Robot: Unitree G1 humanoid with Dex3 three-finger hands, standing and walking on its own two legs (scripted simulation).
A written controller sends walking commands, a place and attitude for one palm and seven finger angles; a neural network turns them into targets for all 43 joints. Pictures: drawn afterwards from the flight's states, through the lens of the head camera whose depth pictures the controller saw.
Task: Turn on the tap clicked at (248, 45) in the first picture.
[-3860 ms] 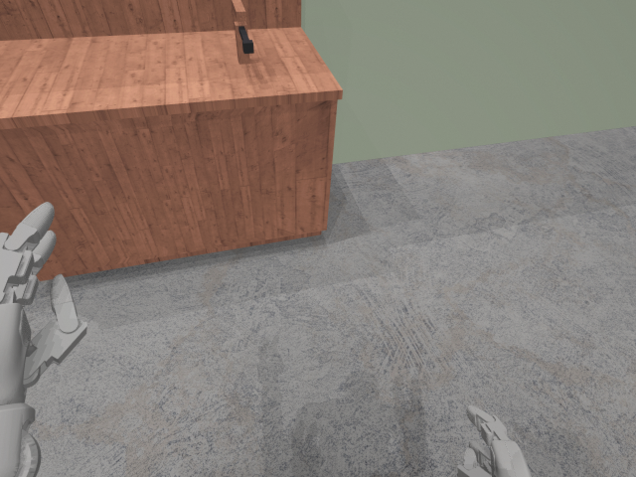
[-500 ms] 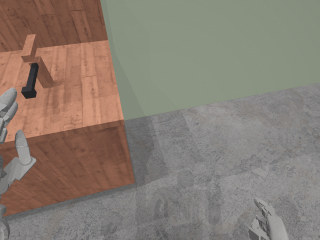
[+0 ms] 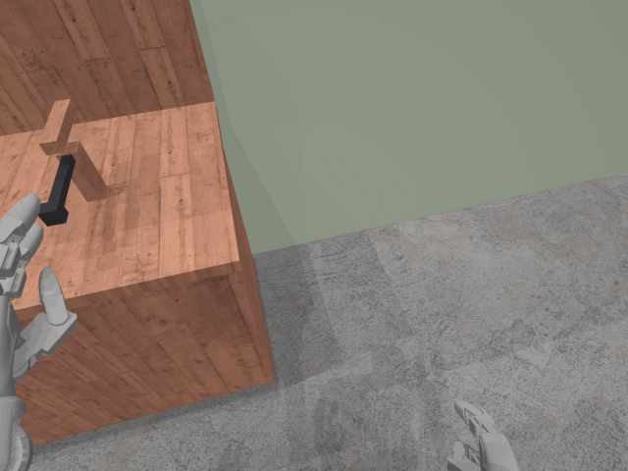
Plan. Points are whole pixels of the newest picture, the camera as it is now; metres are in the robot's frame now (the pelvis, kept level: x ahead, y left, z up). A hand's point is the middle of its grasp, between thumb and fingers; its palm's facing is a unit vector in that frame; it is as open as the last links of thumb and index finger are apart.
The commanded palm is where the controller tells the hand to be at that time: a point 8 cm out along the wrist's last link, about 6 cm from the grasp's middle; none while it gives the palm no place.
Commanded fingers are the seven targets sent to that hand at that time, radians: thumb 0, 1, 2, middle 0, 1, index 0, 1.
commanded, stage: come to a stop and stand still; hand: left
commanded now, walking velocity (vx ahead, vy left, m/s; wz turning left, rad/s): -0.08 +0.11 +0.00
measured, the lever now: (53, 213) +0.45 +0.45 +0.06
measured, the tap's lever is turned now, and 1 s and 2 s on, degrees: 0 0 0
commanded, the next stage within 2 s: look again from close up in 1.24 s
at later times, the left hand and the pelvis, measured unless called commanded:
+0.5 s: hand out of the picture +0.15 +0.29 +0.16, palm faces +0.35 -0.87 -0.35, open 7.4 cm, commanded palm +0.10 +0.34 +0.18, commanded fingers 0.00 0.90 0.90 -0.20 -0.30 -0.20 -0.30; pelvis -0.07 +0.06 +0.00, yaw +0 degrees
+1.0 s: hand out of the picture +0.17 +0.32 +0.16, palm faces +0.39 -0.85 -0.36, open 7.4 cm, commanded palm +0.11 +0.35 +0.18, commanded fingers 0.00 0.90 0.90 -0.20 -0.30 -0.20 -0.30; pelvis -0.05 +0.06 +0.01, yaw +1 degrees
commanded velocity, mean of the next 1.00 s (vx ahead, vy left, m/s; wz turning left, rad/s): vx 0.00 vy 0.01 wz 0.00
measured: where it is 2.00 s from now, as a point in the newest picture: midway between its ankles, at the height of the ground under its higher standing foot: outside the picture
